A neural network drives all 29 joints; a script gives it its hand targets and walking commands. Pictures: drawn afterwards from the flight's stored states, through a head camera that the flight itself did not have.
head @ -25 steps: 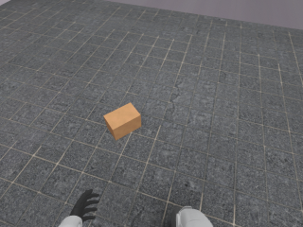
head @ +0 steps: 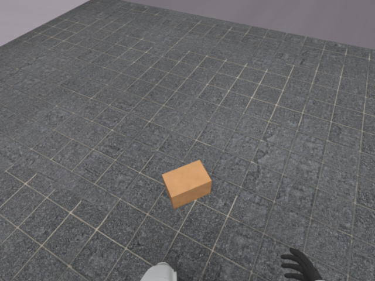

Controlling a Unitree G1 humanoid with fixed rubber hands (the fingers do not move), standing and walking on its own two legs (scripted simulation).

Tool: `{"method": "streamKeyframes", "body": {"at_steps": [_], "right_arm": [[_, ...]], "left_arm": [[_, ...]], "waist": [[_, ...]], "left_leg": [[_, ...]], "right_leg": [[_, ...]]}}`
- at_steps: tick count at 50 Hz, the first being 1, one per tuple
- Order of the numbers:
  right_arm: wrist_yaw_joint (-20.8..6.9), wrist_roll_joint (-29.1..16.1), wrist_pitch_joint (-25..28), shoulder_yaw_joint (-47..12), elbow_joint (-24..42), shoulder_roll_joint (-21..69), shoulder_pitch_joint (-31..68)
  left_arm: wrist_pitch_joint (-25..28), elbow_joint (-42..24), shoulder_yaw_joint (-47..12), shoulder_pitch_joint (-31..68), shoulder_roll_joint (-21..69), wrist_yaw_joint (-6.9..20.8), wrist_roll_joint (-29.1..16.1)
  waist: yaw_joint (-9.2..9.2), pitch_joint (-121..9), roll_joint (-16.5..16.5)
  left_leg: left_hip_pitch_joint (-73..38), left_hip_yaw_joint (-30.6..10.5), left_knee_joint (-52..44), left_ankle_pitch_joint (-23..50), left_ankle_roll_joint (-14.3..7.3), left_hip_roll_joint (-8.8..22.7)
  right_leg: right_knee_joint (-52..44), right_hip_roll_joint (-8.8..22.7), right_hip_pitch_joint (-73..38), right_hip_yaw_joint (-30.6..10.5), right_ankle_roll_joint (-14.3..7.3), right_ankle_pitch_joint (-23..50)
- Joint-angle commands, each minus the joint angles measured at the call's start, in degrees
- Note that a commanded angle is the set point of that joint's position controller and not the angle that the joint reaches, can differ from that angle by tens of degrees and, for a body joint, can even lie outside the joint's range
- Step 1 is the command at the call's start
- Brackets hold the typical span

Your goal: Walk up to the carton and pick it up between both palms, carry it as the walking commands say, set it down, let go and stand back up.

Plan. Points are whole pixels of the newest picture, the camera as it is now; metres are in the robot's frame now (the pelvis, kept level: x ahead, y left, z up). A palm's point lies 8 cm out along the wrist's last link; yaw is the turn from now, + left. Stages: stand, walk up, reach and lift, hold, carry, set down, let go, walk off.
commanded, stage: walk up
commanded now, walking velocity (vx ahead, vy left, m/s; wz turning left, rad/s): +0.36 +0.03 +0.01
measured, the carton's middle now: (186, 184) +0.68 +0.11 -0.70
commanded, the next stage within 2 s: none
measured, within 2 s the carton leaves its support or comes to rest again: neither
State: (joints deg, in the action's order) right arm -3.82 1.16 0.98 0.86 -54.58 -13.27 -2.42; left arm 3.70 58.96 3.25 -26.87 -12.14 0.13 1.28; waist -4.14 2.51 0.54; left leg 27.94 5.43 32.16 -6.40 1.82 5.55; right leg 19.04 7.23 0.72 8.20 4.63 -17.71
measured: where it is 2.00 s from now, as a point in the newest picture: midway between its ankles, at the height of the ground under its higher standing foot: outside the picture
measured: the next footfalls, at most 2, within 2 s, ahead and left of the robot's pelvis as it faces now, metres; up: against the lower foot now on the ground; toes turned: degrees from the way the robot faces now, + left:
left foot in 0.04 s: +0.17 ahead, +0.14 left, +0.00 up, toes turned +8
right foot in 0.56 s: +0.23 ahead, -0.14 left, +0.00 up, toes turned -8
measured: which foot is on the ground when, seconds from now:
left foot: up 0.00-0.02, down 0.04-0.58, up 0.60-1.00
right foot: down 0.00-0.04, up 0.06-0.54, down 0.56-1.00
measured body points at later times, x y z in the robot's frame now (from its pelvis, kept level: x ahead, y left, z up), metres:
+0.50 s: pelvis +0.14 +0.01 +0.01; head +0.16 +0.03 +0.46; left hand +0.23 +0.25 -0.15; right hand +0.10 -0.24 -0.13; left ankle +0.13 +0.14 -0.74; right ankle +0.18 -0.14 -0.71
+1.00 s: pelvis +0.15 +0.02 +0.00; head +0.17 +0.01 +0.45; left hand +0.13 +0.30 -0.14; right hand +0.24 -0.23 -0.15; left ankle +0.16 +0.16 -0.73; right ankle +0.19 -0.14 -0.74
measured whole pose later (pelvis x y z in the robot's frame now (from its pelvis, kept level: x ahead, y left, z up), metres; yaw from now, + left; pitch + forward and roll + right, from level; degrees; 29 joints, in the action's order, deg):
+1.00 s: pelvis +0.15 +0.02 +0.00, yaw +1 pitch +0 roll +1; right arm -0.6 1.3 -2.8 1.6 -57.9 -14.5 -8.4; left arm -0.9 59.8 3.3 -17.7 -14.1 -1.5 1.9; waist -2.5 2.6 0.3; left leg 16.7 2.0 33.9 -16.1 2.5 2.2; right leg 25.8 8.4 15.7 6.2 3.0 -9.4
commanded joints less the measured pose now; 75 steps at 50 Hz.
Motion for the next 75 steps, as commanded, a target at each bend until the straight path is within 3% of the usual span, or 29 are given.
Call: {"method": "streamKeyframes", "body": {"at_steps": [1, 2, 3, 4, 5, 6, 9, 22, 26, 28, 30, 34, 35, 38, 41, 44, 49, 51, 52, 53, 56, 61, 65, 68, 70, 71, 72, 73, 75], "right_arm": [[1.6, 0.5, 2.2, 2.1, -0.3, -4.9, -7.4], [2.4, 0.9, 3.0, 3.4, -2.6, -7.9, -14.4], [3.2, 1.1, 3.5, 5.4, -3.4, -13.8, -21.1], [3.4, 0.0, 2.6, 6.0, -3.1, -16.7, -23.5], [3.7, -0.7, 2.6, 5.4, -2.1, -16.0, -22.4], [4.0, -0.5, 2.7, 4.5, -1.2, -13.1, -18.8], [4.1, -0.5, 3.3, 2.6, 0.2, -6.6, -11.6], [4.8, 1.0, 2.0, 4.2, -3.5, -6.9, -19.9], [4.8, 0.9, 1.3, 3.7, -5.2, -5.8, -17.4], [5.2, -0.9, 0.7, 2.0, -6.7, -1.2, -20.5], [5.7, -1.8, -0.4, 0.6, -6.8, 1.5, -25.0], [5.6, 0.0, -2.8, 1.8, -6.8, -1.4, -18.4], [4.9, 0.3, -4.4, 3.9, -5.7, -4.6, -17.6], [3.9, 0.9, -5.1, 2.8, -4.8, -3.0, -15.8], [3.2, 1.2, -5.6, 2.9, -3.2, -2.8, -11.8], [2.3, 1.1, -5.3, 1.9, -2.2, -2.1, -8.6], [3.5, -0.1, -2.9, 0.5, -2.6, -1.8, -11.4], [4.3, -0.5, -1.0, 1.1, -4.6, -4.8, -14.8], [4.5, -0.6, -0.3, 1.9, -5.2, -9.4, -16.2], [4.8, 0.1, -0.8, 2.9, -3.7, -11.1, -11.7], [5.1, -0.1, -0.6, 1.0, -2.7, -5.9, -5.4], [5.8, -0.3, 0.1, 0.8, -4.6, -3.9, -9.2], [5.9, -0.7, -0.8, 1.2, -6.2, -3.4, -10.0], [5.9, -1.2, -1.0, 0.4, -6.3, -0.1, -11.1], [6.0, -1.0, -0.9, 0.7, -7.2, -0.3, -12.2], [6.2, -1.1, -1.2, 3.1, -6.8, -3.2, -15.3], [6.8, 0.6, -2.3, 5.5, -7.1, -10.4, -23.6], [7.4, 0.4, -2.5, 7.4, -6.4, -14.4, -25.9], [7.8, 0.2, -2.0, 6.6, -3.4, -12.1, -19.8]], "left_arm": [[-0.1, -2.1, 1.1, -0.3, -8.7, 0.1, -0.5], [-0.3, -2.3, 0.3, -1.6, -6.9, 0.0, -0.8], [-0.2, -3.7, -0.4, -3.0, -3.5, -0.1, -1.2], [-1.1, -3.2, -0.2, -4.4, -3.9, -0.7, -0.4], [-2.1, -0.6, 1.0, -3.8, -5.9, -1.1, -0.8], [-2.6, 0.0, 1.2, -1.6, -5.9, -0.8, -0.7], [-4.1, 0.9, 1.0, -1.0, -3.5, 0.0, -0.1], [-5.2, -2.7, -0.2, 17.7, -2.8, 1.4, 0.0], [-2.8, -2.3, -0.6, 15.1, -2.0, 0.5, -0.1], [-1.0, 0.5, -0.1, 10.0, -4.3, -1.1, -0.7], [-1.0, 0.5, 0.4, 10.0, -8.8, -1.3, -1.0], [-2.0, 0.4, 0.3, 14.0, -8.1, -2.6, -0.1], [-3.0, 0.8, 1.4, 7.7, -12.2, -3.6, -0.2], [-3.2, -0.4, 1.6, 9.7, -10.1, -3.8, -0.4], [-3.3, -1.4, 1.0, 10.1, -8.5, -3.4, -0.1], [-3.4, -1.1, 1.3, 9.1, -9.2, -2.7, 0.7], [-4.5, -1.5, 1.3, 11.6, -9.5, -1.3, 0.6], [-4.8, 0.4, -0.5, 6.6, -4.2, -1.1, -0.1], [-4.9, -0.2, -1.5, 5.3, -0.8, -1.0, -0.6], [-5.8, -1.4, -0.8, 7.9, -2.0, -1.7, 0.2], [-6.2, 0.4, -0.6, 6.0, -3.5, -1.3, 0.0], [-5.8, 1.2, -0.8, 6.0, -1.9, -1.9, -0.3], [-4.7, 2.5, -1.4, 4.2, 0.2, -2.4, -0.3], [-3.7, 3.5, -1.7, 6.6, -1.9, -2.1, -0.4], [-3.5, 3.7, -1.8, 7.8, -1.6, -2.0, -0.6], [-3.2, 0.2, 0.1, 10.8, -4.2, -2.1, 0.1], [-4.8, -1.9, 2.0, 12.9, -8.0, -1.3, 0.8], [-5.7, -4.2, 2.0, 15.1, -6.5, -0.8, 1.2], [-5.4, -6.8, 1.6, 15.8, -5.1, -0.2, 1.2]], "waist": [[5.36, -2.0, -3.9], [7.26, -6.7, 2.6], [8.78, -10.4, 17.5], [8.67, -13.5, 20.0], [6.27, -11.8, 7.3], [4.59, -8.5, 3.4], [2.51, -5.5, 9.9], [6.80, 1.2, 9.9], [4.55, 0.5, 13.2], [3.11, -1.6, -0.7], [3.60, -5.9, -17.4], [3.09, -3.1, -11.5], [2.80, -3.7, -3.6], [3.24, -3.9, -10.0], [3.21, -2.4, -12.3], [2.21, -1.1, -14.7], [4.76, -2.8, -16.0], [5.48, -2.9, -2.6], [5.20, -2.8, 9.4], [4.95, 2.3, 18.9], [2.41, 3.4, 10.4], [3.64, -1.2, 9.1], [2.37, -0.9, 6.6], [3.40, 0.3, -3.9], [4.14, 1.4, -4.7], [5.00, 0.5, -3.1], [7.82, 0.9, -5.4], [9.46, 2.9, 2.9], [6.27, 4.8, 2.8]], "left_leg": [[-17.4, 3.3, -5.4, -1.2, -1.0, -1.8], [-26.1, -0.2, -5.6, -1.4, -2.0, 0.5], [-33.8, -20.5, -10.5, 4.6, -4.8, 15.1], [-38.1, -31.9, -16.5, 8.4, -9.7, 22.8], [-33.8, -33.6, -14.2, 16.1, -9.4, 25.7], [-26.7, -27.1, -13.5, 22.6, -8.8, 22.2], [-17.0, -13.0, -14.2, 21.2, -7.1, 13.9], [-19.1, -9.0, -21.4, -4.3, -9.6, 12.4], [-15.0, -4.1, -15.9, -4.2, -7.8, 7.0], [-13.7, -3.1, -6.7, 5.6, -3.8, 2.4], [-10.5, -4.0, 3.3, -23.0, 1.1, -1.4], [-7.0, -5.4, 14.3, -21.4, 1.0, -2.0], [-0.1, -7.6, 22.8, -22.9, 2.8, -3.3], [0.2, -8.5, 30.5, -16.2, 2.8, -2.3], [1.0, -6.7, 31.1, -13.5, 2.9, -3.5], [-0.3, -4.6, 19.4, -13.2, 1.8, -3.6], [-17.7, 0.4, -4.3, -6.8, 0.3, -5.6], [-25.3, -4.9, -14.4, -2.2, 0.3, 0.3], [-23.0, -19.1, -20.3, -4.9, -0.5, 10.4], [-13.3, -22.4, -24.6, -12.4, -5.4, 13.6], [-12.5, -14.0, -22.0, -12.4, -6.3, 7.3], [-18.6, -11.1, -17.4, 10.0, -9.1, 7.9], [-18.8, -11.3, -16.3, 5.4, -7.5, 5.7], [-18.5, -7.4, -14.5, -3.3, -3.8, -0.1], [-20.2, -7.2, -14.2, -2.7, -3.2, 0.1], [-18.5, -7.9, -13.0, -7.2, -3.6, 1.5], [-23.2, -25.8, -19.5, -25.7, -10.2, 12.2], [-24.0, -42.3, -26.1, -34.7, -15.1, 21.5], [-16.9, -36.4, -25.6, -28.9, -13.5, 19.9]], "right_leg": [[5.4, 6.8, 9.0, -2.6, -9.0, 12.3], [17.6, 4.5, 12.4, -1.6, -7.9, 11.6], [33.4, -1.6, 24.4, -1.3, -5.0, -8.7], [44.1, -4.3, 30.2, -5.3, -4.6, -18.9], [49.7, -1.6, 31.2, -10.7, -4.1, -15.9], [51.1, 0.3, 29.3, -11.8, -3.8, -10.9], [46.3, 0.5, 23.3, -9.3, -2.8, -3.7], [21.7, -1.6, 24.2, -3.6, -1.4, 2.3], [9.5, -3.9, 11.7, -0.4, -3.1, 6.1], [0.5, 2.3, 2.3, -5.9, -3.1, 31.2], [1.7, 14.3, -0.8, -16.4, -9.3, 66.3], [-0.2, 12.9, 3.1, -12.3, -11.8, 47.3], [2.3, 19.2, -0.9, -20.2, -11.8, 48.4], [-1.2, 16.5, 7.2, -15.0, -12.0, 28.7], [-1.9, 13.7, 10.2, -12.3, -12.3, 26.5], [-6.2, 11.5, 11.8, -11.8, -11.6, 5.1], [-1.8, 6.5, 15.8, -6.2, -9.7, 3.7], [4.4, 2.3, 18.7, -6.8, -7.2, -1.3], [12.6, -1.8, 21.1, -6.0, -4.9, -6.6], [14.8, -3.9, 21.4, -7.1, -4.3, -12.2], [20.7, -3.7, 19.3, -9.9, -4.9, -2.7], [18.4, -4.3, 17.1, -8.5, -4.2, -4.4], [1.3, -5.0, 9.6, -5.7, -4.4, 5.9], [-3.2, -0.1, 9.5, -11.7, -6.4, 10.2], [-3.8, -0.2, 12.0, -11.2, -6.4, 7.8], [1.2, 0.3, 14.1, -9.1, -5.7, 5.1], [16.2, -5.4, 23.3, 1.4, -2.1, -6.7], [31.4, -6.7, 34.9, -4.9, -1.8, -9.0], [39.8, -2.9, 37.1, -11.7, -2.8, -2.0]]}}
